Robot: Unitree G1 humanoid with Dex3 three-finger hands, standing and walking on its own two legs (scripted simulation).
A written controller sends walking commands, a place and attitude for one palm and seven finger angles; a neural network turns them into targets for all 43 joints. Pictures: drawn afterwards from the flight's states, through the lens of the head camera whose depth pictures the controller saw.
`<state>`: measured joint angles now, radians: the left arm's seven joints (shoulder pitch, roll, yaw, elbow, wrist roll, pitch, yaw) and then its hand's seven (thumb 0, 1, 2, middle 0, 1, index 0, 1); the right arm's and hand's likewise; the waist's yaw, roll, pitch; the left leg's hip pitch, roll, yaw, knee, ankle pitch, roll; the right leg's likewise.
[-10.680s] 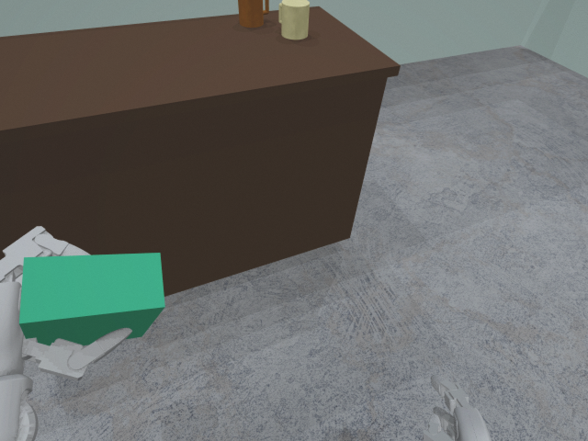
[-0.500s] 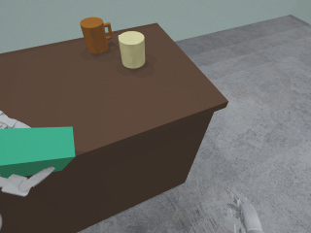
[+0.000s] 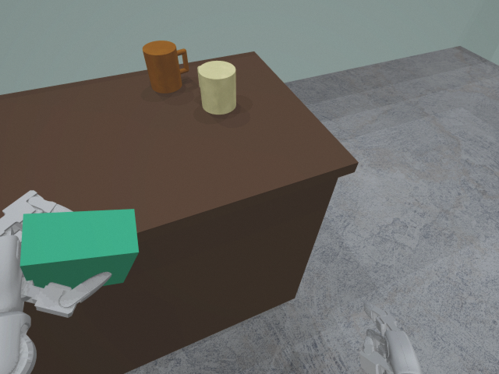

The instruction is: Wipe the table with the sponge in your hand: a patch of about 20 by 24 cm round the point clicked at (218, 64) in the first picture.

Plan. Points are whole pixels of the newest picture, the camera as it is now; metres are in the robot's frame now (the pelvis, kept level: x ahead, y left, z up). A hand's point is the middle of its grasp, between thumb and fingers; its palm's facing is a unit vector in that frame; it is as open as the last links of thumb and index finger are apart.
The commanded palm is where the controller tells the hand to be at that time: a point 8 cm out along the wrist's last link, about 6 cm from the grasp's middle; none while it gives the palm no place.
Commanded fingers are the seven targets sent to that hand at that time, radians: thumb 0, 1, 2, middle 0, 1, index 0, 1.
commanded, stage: come to a stop and stand still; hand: left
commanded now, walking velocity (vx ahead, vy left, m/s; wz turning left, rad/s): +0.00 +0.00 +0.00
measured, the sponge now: (97, 252) +0.23 +0.22 +0.13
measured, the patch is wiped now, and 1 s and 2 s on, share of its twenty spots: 0.00 0.00 0.00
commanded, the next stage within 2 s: look again from close up in 0.82 s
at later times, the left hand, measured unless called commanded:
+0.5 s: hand (93, 241) +0.25 +0.23 +0.13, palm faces +0.22 -0.89 -0.40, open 10.1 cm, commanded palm +0.19 +0.28 +0.17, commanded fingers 0.00 0.10 1.30 -1.20 -1.60 -1.20 -1.60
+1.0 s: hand (67, 237) +0.24 +0.25 +0.15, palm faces +0.38 -0.86 -0.34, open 10.2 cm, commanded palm +0.18 +0.28 +0.17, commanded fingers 0.00 0.10 1.30 -1.20 -1.60 -1.20 -1.60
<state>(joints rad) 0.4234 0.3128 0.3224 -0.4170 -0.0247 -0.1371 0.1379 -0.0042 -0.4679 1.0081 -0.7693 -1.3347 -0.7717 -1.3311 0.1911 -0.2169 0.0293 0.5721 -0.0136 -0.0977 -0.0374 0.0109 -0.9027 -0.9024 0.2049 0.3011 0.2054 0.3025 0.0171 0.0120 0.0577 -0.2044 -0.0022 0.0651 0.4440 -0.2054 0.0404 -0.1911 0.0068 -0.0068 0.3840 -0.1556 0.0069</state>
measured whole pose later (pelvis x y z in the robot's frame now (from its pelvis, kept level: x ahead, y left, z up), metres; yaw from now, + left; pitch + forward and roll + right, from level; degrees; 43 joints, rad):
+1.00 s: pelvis +0.02 +0.00 +0.00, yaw +0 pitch -1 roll -1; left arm 0.39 0.34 0.32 -0.40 -0.03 -0.16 0.10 0.00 -0.52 1.01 -0.77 -1.35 -0.73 -1.35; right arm 0.19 -0.20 0.03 0.54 0.00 -0.09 -0.03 0.01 -0.90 -0.90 0.20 0.30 0.20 0.30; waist 0.03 -0.02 0.04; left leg -0.17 -0.01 0.06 0.41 -0.22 0.04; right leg -0.15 0.01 -0.01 0.33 -0.16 0.01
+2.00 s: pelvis +0.02 -0.07 -0.01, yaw +6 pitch -3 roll +1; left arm 0.15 0.61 0.28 -0.27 0.21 0.21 -0.09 0.01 -0.52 1.01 -0.78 -1.36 -0.74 -1.36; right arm 0.12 -0.28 0.04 0.65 0.03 -0.10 -0.10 0.01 -0.90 -0.90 0.20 0.30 0.20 0.30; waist 0.09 0.09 0.00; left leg -0.24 0.02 -0.05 0.57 -0.28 -0.02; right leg -0.23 0.05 -0.09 0.59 -0.31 -0.09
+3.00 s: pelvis +0.00 -0.02 +0.00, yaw +3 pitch -6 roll +1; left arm -0.18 0.69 0.02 -0.37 0.74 0.53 -0.20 0.01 -0.52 1.01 -0.79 -1.36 -0.74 -1.36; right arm -0.04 -0.24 0.13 0.66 0.04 0.03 -0.04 0.01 -0.90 -0.90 0.20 0.30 0.21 0.30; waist 0.17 0.12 0.02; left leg -0.12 -0.04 0.01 0.41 -0.18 0.03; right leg -0.14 -0.01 -0.01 0.47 -0.22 -0.02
